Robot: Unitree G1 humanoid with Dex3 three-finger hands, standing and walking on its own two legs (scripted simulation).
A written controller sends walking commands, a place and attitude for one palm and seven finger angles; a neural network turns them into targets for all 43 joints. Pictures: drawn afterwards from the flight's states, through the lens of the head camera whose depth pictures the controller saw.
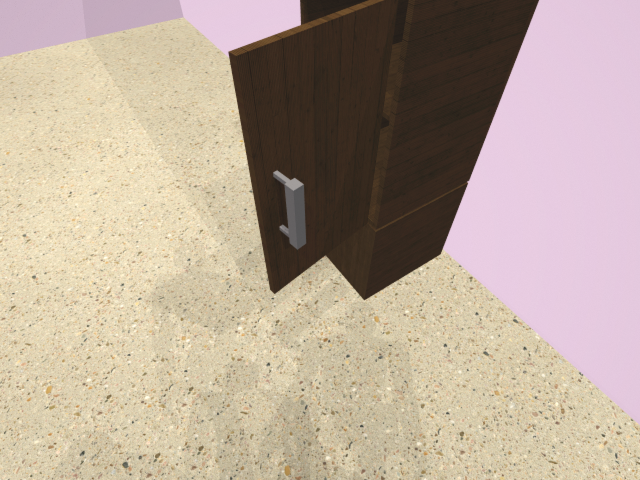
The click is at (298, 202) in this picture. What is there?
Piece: cupboard door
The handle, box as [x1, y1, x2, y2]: [273, 170, 305, 249]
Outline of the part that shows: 277,170 273,172 273,176 283,183 285,186 288,227 287,228 281,225 279,228 289,237 290,243 297,249 305,243 303,184 295,178 290,180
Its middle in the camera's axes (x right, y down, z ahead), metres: -0.06 -0.05 +0.76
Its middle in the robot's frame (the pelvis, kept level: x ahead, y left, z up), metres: +0.59 +0.10 -0.06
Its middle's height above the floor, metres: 0.71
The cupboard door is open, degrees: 100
